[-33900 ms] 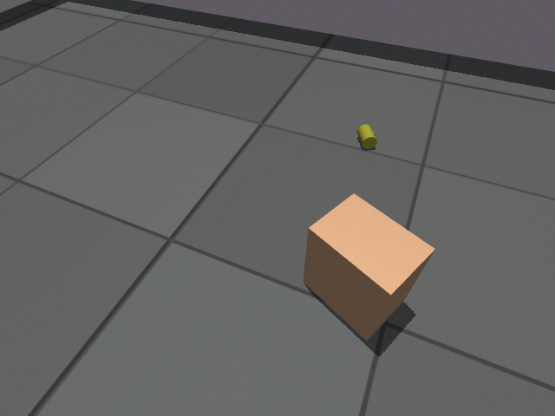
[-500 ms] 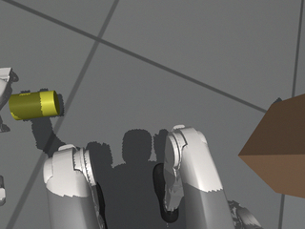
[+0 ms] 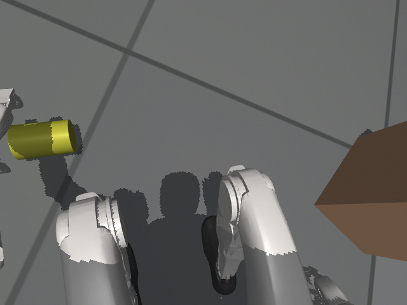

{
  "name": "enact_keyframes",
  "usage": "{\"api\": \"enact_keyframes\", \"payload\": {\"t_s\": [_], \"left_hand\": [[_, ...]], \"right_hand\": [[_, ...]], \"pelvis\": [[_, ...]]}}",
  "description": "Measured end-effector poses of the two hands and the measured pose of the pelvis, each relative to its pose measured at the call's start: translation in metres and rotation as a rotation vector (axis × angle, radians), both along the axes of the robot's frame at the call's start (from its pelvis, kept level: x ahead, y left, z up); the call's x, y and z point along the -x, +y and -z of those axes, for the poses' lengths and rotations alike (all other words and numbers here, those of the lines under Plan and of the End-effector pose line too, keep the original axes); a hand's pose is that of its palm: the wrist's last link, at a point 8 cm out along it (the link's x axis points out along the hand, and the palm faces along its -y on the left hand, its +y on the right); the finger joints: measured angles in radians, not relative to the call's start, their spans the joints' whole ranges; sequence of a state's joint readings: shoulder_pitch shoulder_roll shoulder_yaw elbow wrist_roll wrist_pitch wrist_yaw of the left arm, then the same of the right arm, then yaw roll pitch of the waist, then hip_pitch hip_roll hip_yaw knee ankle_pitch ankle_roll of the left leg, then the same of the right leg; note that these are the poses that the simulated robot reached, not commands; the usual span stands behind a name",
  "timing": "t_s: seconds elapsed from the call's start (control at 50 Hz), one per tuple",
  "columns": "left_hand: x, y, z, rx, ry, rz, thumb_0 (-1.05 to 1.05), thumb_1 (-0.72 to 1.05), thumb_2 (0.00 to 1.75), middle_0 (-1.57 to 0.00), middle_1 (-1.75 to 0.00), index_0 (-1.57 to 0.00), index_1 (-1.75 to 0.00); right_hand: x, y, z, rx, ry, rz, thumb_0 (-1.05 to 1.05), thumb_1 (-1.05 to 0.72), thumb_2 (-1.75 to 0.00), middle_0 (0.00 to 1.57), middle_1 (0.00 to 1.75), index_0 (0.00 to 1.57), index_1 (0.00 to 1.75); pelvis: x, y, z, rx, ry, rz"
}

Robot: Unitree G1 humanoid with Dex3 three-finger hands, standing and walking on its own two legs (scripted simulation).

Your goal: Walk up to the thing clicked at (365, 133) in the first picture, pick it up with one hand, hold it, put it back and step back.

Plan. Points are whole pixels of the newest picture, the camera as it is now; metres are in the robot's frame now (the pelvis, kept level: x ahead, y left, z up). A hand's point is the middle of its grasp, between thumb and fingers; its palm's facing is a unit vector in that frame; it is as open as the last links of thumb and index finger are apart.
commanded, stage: rise first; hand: left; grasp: from above
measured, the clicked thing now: (45, 139) +0.48 +0.29 -0.29
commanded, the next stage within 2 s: approach in 0.30 s
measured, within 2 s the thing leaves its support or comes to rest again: neither
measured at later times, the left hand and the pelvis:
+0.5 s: hand out of the picture +0.44 +0.33 -0.16, palm faces -0.45 -0.04 -0.89, open 13.5 cm; pelvis +0.00 +0.00 +0.00, yaw +0 degrees
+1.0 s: hand (33, 121) +0.48 +0.27 -0.17, palm faces -0.42 -0.02 -0.91, open 14.1 cm; pelvis +0.00 +0.00 +0.00, yaw +0 degrees
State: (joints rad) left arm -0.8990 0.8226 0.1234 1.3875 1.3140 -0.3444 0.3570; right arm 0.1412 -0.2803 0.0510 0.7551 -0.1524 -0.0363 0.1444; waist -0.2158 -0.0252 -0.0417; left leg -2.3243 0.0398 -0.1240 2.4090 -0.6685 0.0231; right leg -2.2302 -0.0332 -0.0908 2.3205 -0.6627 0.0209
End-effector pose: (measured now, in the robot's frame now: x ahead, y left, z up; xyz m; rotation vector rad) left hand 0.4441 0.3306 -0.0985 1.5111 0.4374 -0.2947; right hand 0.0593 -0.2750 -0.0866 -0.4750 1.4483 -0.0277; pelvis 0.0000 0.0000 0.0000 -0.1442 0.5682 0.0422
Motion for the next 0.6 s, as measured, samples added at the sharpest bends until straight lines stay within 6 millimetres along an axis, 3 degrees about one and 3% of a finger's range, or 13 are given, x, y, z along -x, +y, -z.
{"api": "enact_keyframes", "payload": {"t_s": [0.5,0.6], "left_hand": [[-0.001,0.003,-0.001,-0.011,0.002,-0.006,0.00,-0.42,0.94,-0.21,-0.89,-0.19,-0.90],[-0.008,-0.009,0.005,-0.014,0.015,0.036,0.00,-0.46,0.97,-0.17,-0.92,-0.15,-0.94]], "right_hand": [[-0.004,0.003,0.002,-0.009,-0.018,-0.013,0.00,-0.90,-0.89,0.20,0.30,0.21,0.30],[-0.003,0.002,0.001,-0.002,-0.008,-0.014,0.00,-0.90,-0.89,0.20,0.30,0.20,0.30]], "pelvis": [[0.000,0.000,0.001,-0.002,0.002,-0.002],[-0.001,0.000,0.002,-0.003,0.008,-0.003]]}}
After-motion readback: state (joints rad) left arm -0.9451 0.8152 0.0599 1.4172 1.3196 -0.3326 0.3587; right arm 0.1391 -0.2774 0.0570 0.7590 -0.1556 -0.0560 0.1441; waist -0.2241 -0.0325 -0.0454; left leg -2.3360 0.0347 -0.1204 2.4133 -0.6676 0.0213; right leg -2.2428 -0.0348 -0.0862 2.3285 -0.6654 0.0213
